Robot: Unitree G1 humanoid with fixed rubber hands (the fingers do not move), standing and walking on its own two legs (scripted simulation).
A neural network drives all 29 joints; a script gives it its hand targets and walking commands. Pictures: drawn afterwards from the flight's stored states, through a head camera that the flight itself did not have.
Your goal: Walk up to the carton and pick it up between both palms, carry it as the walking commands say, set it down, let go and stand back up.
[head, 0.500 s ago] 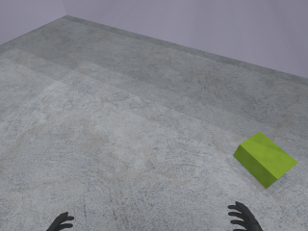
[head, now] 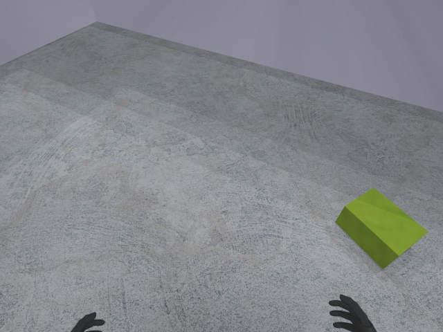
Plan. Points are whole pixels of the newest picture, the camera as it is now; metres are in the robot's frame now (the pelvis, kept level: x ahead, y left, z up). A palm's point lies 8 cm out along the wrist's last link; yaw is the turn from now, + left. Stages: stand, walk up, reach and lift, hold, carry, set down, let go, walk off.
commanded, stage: walk up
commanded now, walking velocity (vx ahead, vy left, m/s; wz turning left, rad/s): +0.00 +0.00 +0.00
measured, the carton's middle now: (378, 226) +0.67 -0.74 -0.68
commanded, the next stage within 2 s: none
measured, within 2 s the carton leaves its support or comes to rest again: neither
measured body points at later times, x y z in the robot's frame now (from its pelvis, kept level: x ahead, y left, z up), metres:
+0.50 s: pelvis +0.01 -0.10 +0.00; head +0.02 -0.13 +0.44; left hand +0.18 +0.19 -0.09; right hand +0.07 -0.42 -0.11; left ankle +0.02 +0.06 -0.67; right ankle +0.05 -0.21 -0.72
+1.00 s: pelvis +0.07 -0.21 -0.01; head +0.08 -0.24 +0.44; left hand +0.28 +0.05 -0.09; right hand +0.04 -0.53 -0.12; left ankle +0.11 -0.03 -0.71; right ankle +0.08 -0.33 -0.72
